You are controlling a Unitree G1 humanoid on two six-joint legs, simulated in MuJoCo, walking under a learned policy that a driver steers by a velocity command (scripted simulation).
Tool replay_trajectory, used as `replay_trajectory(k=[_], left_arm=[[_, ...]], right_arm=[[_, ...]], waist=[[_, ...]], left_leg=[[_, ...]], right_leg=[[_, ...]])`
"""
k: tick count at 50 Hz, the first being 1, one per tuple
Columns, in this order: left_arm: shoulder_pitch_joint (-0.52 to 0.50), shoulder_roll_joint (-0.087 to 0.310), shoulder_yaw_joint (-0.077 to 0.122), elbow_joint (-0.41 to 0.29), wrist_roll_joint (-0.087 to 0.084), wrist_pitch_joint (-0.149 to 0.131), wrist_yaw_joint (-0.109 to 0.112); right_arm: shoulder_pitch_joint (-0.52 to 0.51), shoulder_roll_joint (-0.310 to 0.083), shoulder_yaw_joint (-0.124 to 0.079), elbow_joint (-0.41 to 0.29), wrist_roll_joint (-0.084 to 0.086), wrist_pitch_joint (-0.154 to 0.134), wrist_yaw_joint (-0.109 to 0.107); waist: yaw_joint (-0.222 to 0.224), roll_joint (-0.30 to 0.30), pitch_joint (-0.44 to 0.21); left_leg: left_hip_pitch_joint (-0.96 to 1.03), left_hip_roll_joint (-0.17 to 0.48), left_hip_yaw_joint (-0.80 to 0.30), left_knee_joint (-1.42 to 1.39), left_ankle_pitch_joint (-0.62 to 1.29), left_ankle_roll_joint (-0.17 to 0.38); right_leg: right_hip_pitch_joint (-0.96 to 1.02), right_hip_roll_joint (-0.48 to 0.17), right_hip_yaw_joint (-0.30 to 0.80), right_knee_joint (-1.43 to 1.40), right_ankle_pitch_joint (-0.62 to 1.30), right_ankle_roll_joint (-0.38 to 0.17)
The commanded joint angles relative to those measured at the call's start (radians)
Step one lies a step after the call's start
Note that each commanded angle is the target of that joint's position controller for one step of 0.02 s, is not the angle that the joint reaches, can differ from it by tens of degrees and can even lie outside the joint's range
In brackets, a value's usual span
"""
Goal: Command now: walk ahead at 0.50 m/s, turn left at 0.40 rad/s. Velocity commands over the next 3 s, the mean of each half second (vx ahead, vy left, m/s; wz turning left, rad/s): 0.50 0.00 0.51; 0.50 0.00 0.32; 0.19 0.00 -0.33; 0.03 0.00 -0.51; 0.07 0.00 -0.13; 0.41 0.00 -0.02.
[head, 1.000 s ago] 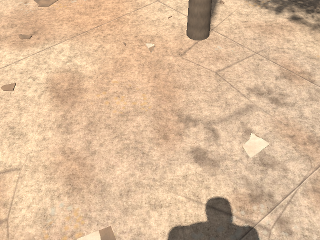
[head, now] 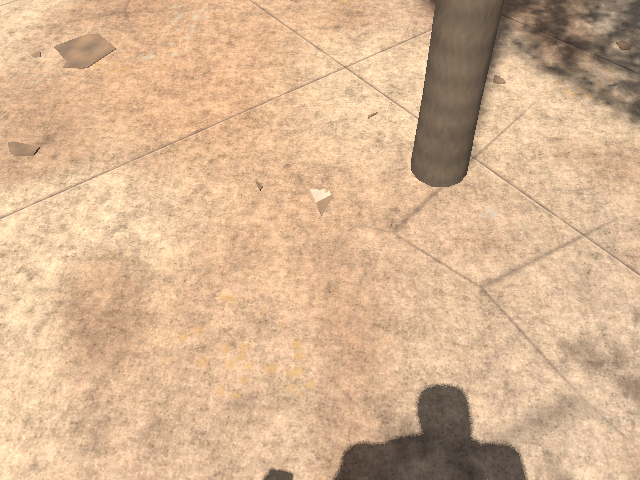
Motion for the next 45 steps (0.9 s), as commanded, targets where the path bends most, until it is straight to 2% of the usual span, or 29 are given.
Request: replay_trajectory(k=[1, 2, 4, 6, 11, 13, 16, 18, 19, 20, 21, 22, 23, 24, 25, 26, 27, 28, 29, 31, 35, 39, 43, 45], left_arm=[[0.129, 0.066, 0.017, 0.011, -0.013, -0.014, 0.012], [0.150, 0.068, 0.016, 0.020, -0.015, -0.023, 0.013], [0.184, 0.076, 0.020, 0.036, -0.024, -0.040, 0.014], [0.209, 0.085, 0.023, 0.043, -0.021, -0.046, 0.015], [0.252, 0.093, 0.022, 0.060, -0.017, -0.045, 0.018], [0.284, 0.113, 0.026, 0.069, -0.017, -0.042, 0.022], [0.325, 0.131, 0.031, 0.084, -0.014, -0.027, 0.030], [0.319, 0.154, 0.037, 0.084, -0.010, -0.013, 0.036], [0.314, 0.171, 0.042, 0.082, -0.009, -0.004, 0.038], [0.309, 0.186, 0.047, 0.078, -0.008, 0.008, 0.036], [0.298, 0.195, 0.049, 0.067, -0.011, 0.018, 0.032], [0.295, 0.171, 0.043, 0.035, -0.011, 0.020, 0.027], [0.290, 0.083, 0.032, -0.050, -0.025, 0.008, 0.004], [0.164, 0.158, 0.041, -0.082, -0.015, -0.006, -0.001], [0.124, 0.131, 0.032, -0.095, -0.028, -0.020, -0.006], [0.152, 0.126, 0.031, -0.078, -0.029, -0.027, -0.001], [0.152, 0.123, 0.032, -0.078, -0.011, -0.016, 0.001], [0.192, 0.114, 0.030, -0.068, 0.008, 0.006, 0.001], [0.198, 0.112, 0.030, -0.071, 0.017, 0.024, -0.001], [0.183, 0.098, 0.026, -0.078, 0.017, 0.047, -0.010], [0.036, 0.099, 0.023, -0.124, 0.010, 0.056, -0.021], [-0.073, 0.098, 0.016, -0.160, 0.002, 0.053, -0.026], [-0.185, 0.092, 0.004, -0.202, -0.004, 0.043, -0.033], [-0.202, 0.096, 0.001, -0.218, -0.006, 0.035, -0.034]], right_arm=[[0.019, -0.060, -0.024, -0.058, -0.021, 0.016, 0.017], [0.018, -0.046, -0.025, -0.063, -0.024, 0.028, 0.023], [-0.029, -0.034, -0.026, -0.086, -0.027, 0.045, 0.033], [-0.100, -0.036, -0.026, -0.116, -0.028, 0.052, 0.042], [-0.289, -0.025, -0.011, -0.195, -0.025, 0.048, 0.062], [-0.355, -0.025, -0.004, -0.224, -0.029, 0.048, 0.068], [-0.402, -0.044, -0.006, -0.254, -0.035, 0.047, 0.073], [-0.373, -0.060, -0.014, -0.254, -0.037, 0.047, 0.068], [-0.324, -0.073, -0.021, -0.243, -0.038, 0.048, 0.063], [-0.237, -0.090, -0.032, -0.219, -0.037, 0.044, 0.058], [-0.097, -0.115, -0.048, -0.177, -0.041, 0.033, 0.048], [0.042, -0.206, -0.080, -0.145, -0.053, 0.028, 0.032], [-0.018, -0.312, -0.104, -0.175, -0.034, 0.040, 0.026], [0.008, -0.306, -0.100, -0.182, -0.018, 0.054, 0.020], [-0.038, -0.260, -0.088, -0.173, -0.014, 0.053, 0.009], [-0.080, -0.202, -0.074, -0.170, -0.008, 0.044, 0.008], [-0.117, -0.174, -0.065, -0.173, -0.003, 0.034, 0.003], [-0.143, -0.155, -0.057, -0.183, 0.003, 0.025, 0.002], [-0.131, -0.153, -0.053, -0.182, 0.006, 0.011, 0.005], [-0.098, -0.166, -0.053, -0.170, 0.007, -0.006, 0.008], [0.002, -0.166, -0.047, -0.143, 0.005, -0.013, 0.011], [0.072, -0.161, -0.037, -0.122, 0.002, -0.016, 0.006], [0.129, -0.156, -0.026, -0.097, -0.010, -0.016, -0.006], [0.136, -0.166, -0.025, -0.087, -0.017, -0.016, -0.012]], waist=[[0.035, -0.084, -0.040], [0.028, -0.099, -0.041], [0.019, -0.091, -0.022], [0.023, -0.084, -0.005], [0.050, -0.084, 0.033], [0.068, -0.084, 0.042], [0.077, -0.086, 0.045], [0.054, -0.106, 0.015], [0.031, -0.120, -0.017], [-0.004, -0.121, -0.068], [-0.065, -0.091, -0.147], [-0.121, 0.010, -0.247], [-0.039, 0.263, -0.306], [-0.082, 0.067, -0.287], [-0.051, 0.019, -0.169], [0.001, -0.054, -0.083], [0.038, -0.063, -0.057], [0.066, -0.055, -0.068], [0.074, -0.034, -0.068], [0.079, -0.023, -0.068], [0.024, 0.010, -0.029], [-0.017, 0.035, -0.017], [-0.052, 0.042, 0.017], [-0.046, 0.050, 0.028]], left_leg=[[-0.254, 0.102, -0.047, 0.070, 0.089, -0.006], [-0.243, 0.102, -0.039, 0.067, 0.097, -0.013], [-0.296, 0.114, -0.027, 0.051, 0.138, -0.024], [-0.362, 0.125, -0.015, 0.014, 0.209, -0.034], [-0.366, 0.110, 0.049, -0.271, 0.370, -0.044], [-0.345, 0.098, 0.091, -0.364, 0.382, -0.028], [-0.333, 0.074, 0.126, -0.437, 0.305, 0.010], [-0.261, 0.022, 0.161, -0.462, 0.209, 0.048], [-0.199, -0.014, 0.177, -0.469, 0.150, 0.069], [-0.109, -0.053, 0.183, -0.493, 0.110, 0.093], [0.075, -0.082, 0.167, -0.573, 0.138, 0.123], [0.321, 0.070, -0.060, -0.633, 0.039, 0.179], [0.587, 0.338, -0.646, -0.768, 0.025, 0.332], [0.565, 0.351, -0.677, -0.841, 0.118, 0.327], [0.465, 0.338, -0.528, -0.836, 0.204, 0.302], [0.320, 0.292, -0.429, -0.848, 0.348, 0.254], [0.235, 0.235, -0.354, -0.854, 0.431, 0.221], [0.182, 0.204, -0.304, -0.869, 0.479, 0.208], [0.152, 0.188, -0.288, -0.865, 0.569, 0.211], [0.138, 0.159, -0.239, -0.890, 0.575, 0.202], [0.191, 0.132, -0.206, -0.927, 0.595, 0.132], [0.291, 0.135, -0.192, -0.919, 0.644, 0.087], [0.381, 0.157, -0.191, -0.902, 0.705, 0.092], [0.415, 0.180, -0.193, -0.881, 0.774, 0.095]], right_leg=[[0.212, -0.284, 0.275, -0.311, 0.024, -0.073], [0.193, -0.288, 0.247, -0.318, 0.070, -0.077], [0.194, -0.280, 0.174, -0.338, 0.136, -0.077], [0.208, -0.269, 0.109, -0.351, 0.177, -0.073], [0.229, -0.236, -0.028, -0.351, 0.269, -0.063], [0.272, -0.255, -0.057, -0.345, 0.311, -0.062], [0.381, -0.285, -0.094, -0.289, 0.435, -0.056], [0.432, -0.291, -0.128, -0.181, 0.705, -0.045], [0.448, -0.293, -0.140, -0.086, 0.838, -0.042], [0.450, -0.292, -0.145, 0.060, 0.897, -0.041], [0.375, -0.280, -0.160, 0.278, 0.805, -0.020], [0.159, -0.248, -0.161, 0.584, 0.467, 0.015], [-0.309, 0.001, -0.077, 0.963, -0.381, 0.085], [-0.426, -0.020, 0.130, 0.995, -0.337, 0.075], [-0.457, -0.074, 0.151, 0.945, -0.239, 0.064], [-0.392, -0.113, 0.151, 0.828, -0.181, 0.062], [-0.331, -0.134, 0.161, 0.755, -0.173, 0.069], [-0.266, -0.138, 0.162, 0.722, -0.160, 0.081], [-0.236, -0.137, 0.160, 0.695, -0.168, 0.092], [-0.247, -0.135, 0.139, 0.621, -0.131, 0.108], [-0.339, -0.135, 0.114, 0.447, 0.045, 0.111], [-0.381, -0.113, 0.104, 0.306, 0.148, 0.095], [-0.389, -0.073, 0.074, 0.179, 0.150, 0.065], [-0.355, -0.051, 0.067, 0.121, 0.113, 0.038]])
Next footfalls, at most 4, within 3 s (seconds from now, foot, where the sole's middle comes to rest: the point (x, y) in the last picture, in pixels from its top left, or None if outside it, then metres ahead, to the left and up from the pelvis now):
0.42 left None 0.35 0.13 -0.77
1.00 right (272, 370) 0.71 0.12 -0.77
1.50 left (184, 379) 0.70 0.32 -0.77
1.96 right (292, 381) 0.68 0.08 -0.77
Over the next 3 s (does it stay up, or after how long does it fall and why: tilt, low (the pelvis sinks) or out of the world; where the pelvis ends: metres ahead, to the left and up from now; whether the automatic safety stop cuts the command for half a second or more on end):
stays up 0.82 0.15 0.00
